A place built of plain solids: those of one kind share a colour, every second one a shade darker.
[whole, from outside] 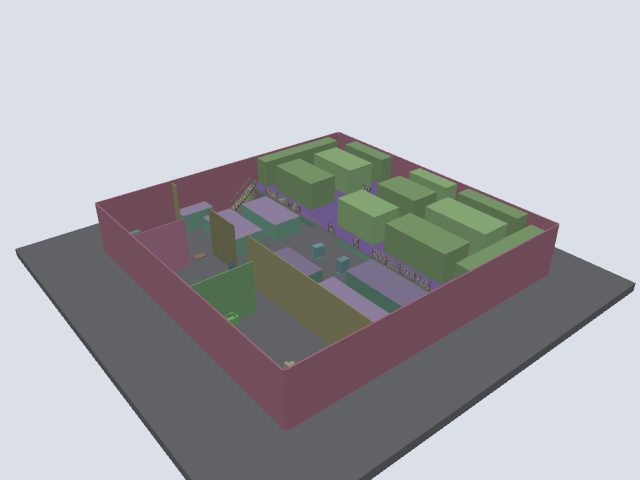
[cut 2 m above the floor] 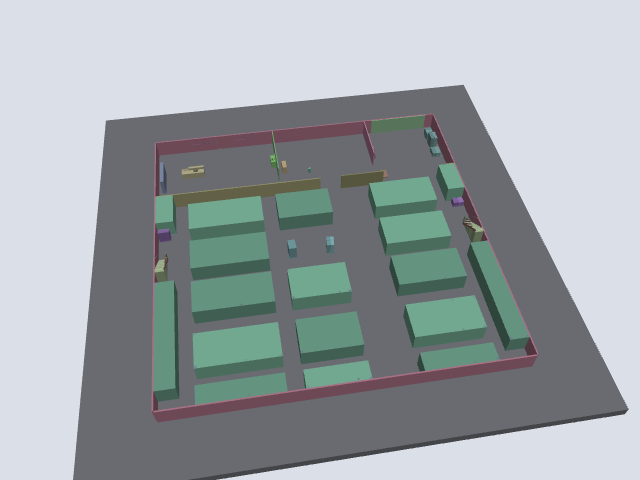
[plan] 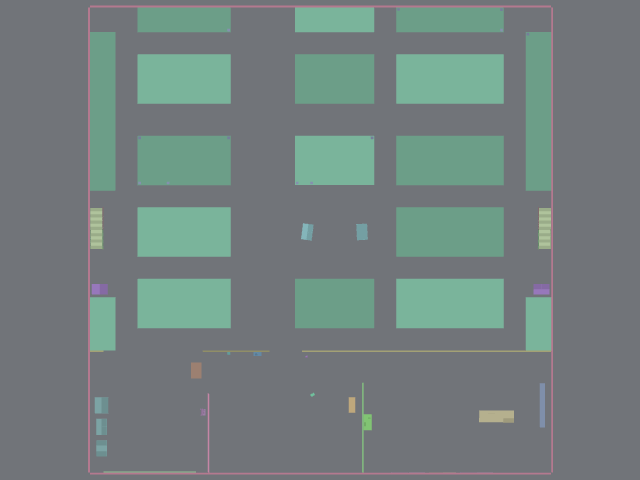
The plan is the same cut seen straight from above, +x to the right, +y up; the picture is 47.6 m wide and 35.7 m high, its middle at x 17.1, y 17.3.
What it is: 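A self-storage house; a reception shop, a loading bay, aisles of roller-shutter units, a steel mezzanine reached by steel stairs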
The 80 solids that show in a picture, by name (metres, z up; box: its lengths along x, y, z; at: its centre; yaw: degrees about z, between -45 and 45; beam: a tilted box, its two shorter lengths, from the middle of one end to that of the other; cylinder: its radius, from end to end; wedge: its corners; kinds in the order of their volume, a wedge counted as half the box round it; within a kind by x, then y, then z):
{
 "units_1": {"box": [1.9, 3.97, 2.18], "at": [0.94, 11.06, 1.04]},
 "units_2": {"box": [1.9, 11.8, 2.18], "at": [0.94, 26.87, 1.04]},
 "units_3": {"box": [6.94, 3.68, 2.18], "at": [7.0, 12.58, 1.04]},
 "units_4": {"box": [6.94, 3.68, 2.18], "at": [7.0, 17.9, 1.04]},
 "units_5": {"box": [6.94, 3.68, 2.18], "at": [7.0, 23.22, 1.04]},
 "units_6": {"box": [6.94, 3.68, 2.18], "at": [7.0, 29.27, 1.04]},
 "units_7": {"box": [6.94, 1.85, 2.18], "at": [7.0, 33.67, 1.04]},
 "units_8": {"box": [5.89, 3.68, 2.18], "at": [18.19, 12.58, 1.04]},
 "units_9": {"box": [5.89, 3.68, 2.18], "at": [18.19, 23.22, 1.04]},
 "units_10": {"box": [5.89, 3.68, 2.18], "at": [18.19, 29.27, 1.04]},
 "units_11": {"box": [5.89, 1.85, 2.18], "at": [18.19, 33.67, 1.04]},
 "units_12": {"box": [7.98, 3.68, 2.18], "at": [26.77, 12.58, 1.04]},
 "units_13": {"box": [7.98, 3.68, 2.18], "at": [26.77, 17.9, 1.04]},
 "units_14": {"box": [7.98, 3.68, 2.18], "at": [26.77, 23.22, 1.04]},
 "units_15": {"box": [7.98, 3.68, 2.18], "at": [26.77, 29.27, 1.04]},
 "units_16": {"box": [7.98, 1.85, 2.18], "at": [26.77, 33.67, 1.04]},
 "units_17": {"box": [1.9, 3.97, 2.18], "at": [33.35, 11.06, 1.04]},
 "units_18": {"box": [1.9, 11.8, 2.18], "at": [33.35, 26.87, 1.04]},
 "units_deck_1": {"box": [1.9, 11.8, 3.41], "at": [0.94, 26.87, 4.08]},
 "units_deck_2": {"box": [6.94, 3.68, 3.41], "at": [7.0, 23.22, 4.08]},
 "units_deck_3": {"box": [6.94, 3.68, 3.41], "at": [7.0, 29.27, 4.08]},
 "units_deck_4": {"box": [6.94, 1.85, 3.41], "at": [7.0, 33.67, 4.08]},
 "units_deck_5": {"box": [5.89, 3.68, 3.41], "at": [18.19, 23.22, 4.08]},
 "units_deck_6": {"box": [5.89, 3.68, 3.41], "at": [18.19, 29.27, 4.08]},
 "units_deck_7": {"box": [5.89, 1.85, 3.41], "at": [18.19, 33.67, 4.08]},
 "units_deck_8": {"box": [7.98, 3.68, 3.41], "at": [26.77, 23.22, 4.08]},
 "units_deck_9": {"box": [7.98, 3.68, 3.41], "at": [26.77, 29.27, 4.08]},
 "units_deck_10": {"box": [7.98, 1.85, 3.41], "at": [26.77, 33.67, 4.08]},
 "units_deck_11": {"box": [1.9, 11.8, 3.41], "at": [33.35, 26.87, 4.08]},
 "slab_deck_1": {"box": [34.29, 14.91, 0.25], "at": [17.14, 27.14, 2.25]},
 "wall_1": {"box": [0.15, 34.59, 6.09], "at": [-0.07, 17.3, 2.99]},
 "wall_2": {"box": [34.29, 0.15, 6.09], "at": [17.14, -0.07, 2.99]},
 "wall_3": {"box": [34.29, 0.15, 6.09], "at": [17.14, 34.66, 2.99]},
 "wall_4": {"box": [0.15, 34.59, 6.09], "at": [34.37, 17.3, 2.99]},
 "front_wall_1": {"box": [1.0, 0.12, 5.84], "at": [0.5, 9.03, 2.87]},
 "front_wall_2": {"box": [4.98, 0.12, 5.84], "at": [10.86, 9.03, 2.87]},
 "front_wall_3": {"box": [18.54, 0.12, 5.84], "at": [25.02, 9.03, 2.87]},
 "reception_side_1": {"box": [0.12, 6.69, 5.84], "at": [20.29, 3.35, 2.87]},
 "utop_1": {"box": [1.88, 3.95, 0.03], "at": [0.94, 11.06, 2.15]},
 "utop_2": {"box": [6.92, 3.66, 0.03], "at": [7.0, 12.58, 2.15]},
 "utop_3": {"box": [6.92, 3.66, 0.03], "at": [7.0, 17.9, 2.15]},
 "utop_4": {"box": [5.87, 3.66, 0.03], "at": [18.19, 12.58, 2.15]},
 "utop_5": {"box": [7.96, 3.66, 0.03], "at": [26.77, 12.58, 2.15]},
 "utop_6": {"box": [7.96, 3.66, 0.03], "at": [26.77, 17.9, 2.15]},
 "bay_side_1": {"box": [0.12, 5.89, 5.84], "at": [8.81, 2.94, 2.87]},
 "deck_stair_1": {"box": [0.9, 0.71, 0.56], "at": [0.46, 17.46, 0.23]},
 "deck_stair_2": {"box": [0.9, 0.71, 1.75], "at": [0.46, 19.1, 0.82]},
 "deck_stair_3": {"box": [0.9, 0.24, 2.26], "at": [0.46, 19.57, 1.08]},
 "deck_stair_4": {"box": [0.9, 0.71, 0.56], "at": [33.83, 17.46, 0.23]},
 "deck_stair_5": {"box": [0.9, 0.71, 1.75], "at": [33.83, 19.1, 0.82]},
 "deck_stair_6": {"box": [0.9, 0.24, 2.26], "at": [33.83, 19.57, 1.08]},
 "park_1": {"box": [0.39, 0.59, 1.25], "at": [15.92, 17.63, 0.77], "yaw": -7.2},
 "park_2": {"box": [0.39, 0.59, 1.25], "at": [16.0, 18.22, 0.77], "yaw": -7.2},
 "park_3": {"box": [0.39, 0.59, 1.25], "at": [16.32, 17.58, 0.77], "yaw": -7.2},
 "park_4": {"box": [0.39, 0.59, 1.25], "at": [16.39, 18.17, 0.77], "yaw": -7.2},
 "park_5": {"box": [0.79, 1.19, 1.48], "at": [20.23, 17.9, 0.88], "yaw": 2.4},
 "bay_1": {"box": [0.49, 1.19, 0.44], "at": [0.6, 5.0, 0.36]},
 "bay_2": {"box": [0.39, 0.59, 1.43], "at": [0.65, 3.1, 0.86]},
 "bay_3": {"box": [0.39, 0.59, 1.43], "at": [0.65, 3.7, 0.86]},
 "bay_4": {"box": [0.79, 0.39, 0.77], "at": [0.85, 1.4, 0.53]},
 "bay_5": {"box": [0.79, 0.39, 0.77], "at": [0.85, 1.8, 0.53]},
 "bay_6": {"box": [0.79, 0.39, 0.77], "at": [0.85, 2.2, 0.53]},
 "bay_7": {"box": [0.39, 0.59, 1.43], "at": [1.05, 3.1, 0.86]},
 "bay_8": {"box": [0.39, 0.59, 1.43], "at": [1.05, 3.7, 0.86]},
 "bay_9": {"box": [0.49, 1.19, 0.44], "at": [1.1, 5.0, 0.36]},
 "shelving_1": {"box": [0.39, 3.28, 1.93], "at": [33.64, 5.0, 0.91]},
 "loading_door_1": {"box": [6.88, 0.08, 4.25], "at": [4.43, 0.04, 2.08]},
 "counter_1": {"box": [1.8, 0.29, 1.09], "at": [29.82, 3.89, 0.5]},
 "counter_2": {"box": [2.59, 0.59, 0.81], "at": [30.23, 4.33, 0.35]},
 "counter_3": {"box": [0.83, 0.32, 0.82], "at": [31.12, 3.87, 0.36]},
 "foot_pallet_1": {"box": [0.59, 0.79, 0.51], "at": [0.42, 13.64, 0.4]},
 "foot_pallet_2": {"box": [0.59, 0.79, 0.51], "at": [1.02, 13.64, 0.4]},
 "foot_pallet_3": {"box": [0.59, 0.39, 1.0], "at": [33.27, 13.44, 0.64]},
 "foot_pallet_4": {"box": [0.59, 0.39, 1.33], "at": [33.27, 13.84, 0.8]},
 "foot_pallet_5": {"box": [0.59, 0.39, 1.0], "at": [33.87, 13.44, 0.64]},
 "foot_pallet_6": {"box": [0.59, 0.39, 1.33], "at": [33.87, 13.84, 0.8]},
 "more_packing_table_packing_table_1": {"box": [0.6, 1.2, 0.96], "at": [20.65, 3.75, 0.43]},
 "cleaner_cart_1": {"box": [0.5, 1.15, 1.07], "at": [19.48, 5.03, 0.48]},
 "onway_owbay_1": {"box": [0.8, 1.2, 0.19], "at": [7.9, 7.59, 0.05]},
 "deck_fascia_1": {"box": [34.29, 0.02, 0.25], "at": [17.14, 19.69, 2.25]}
}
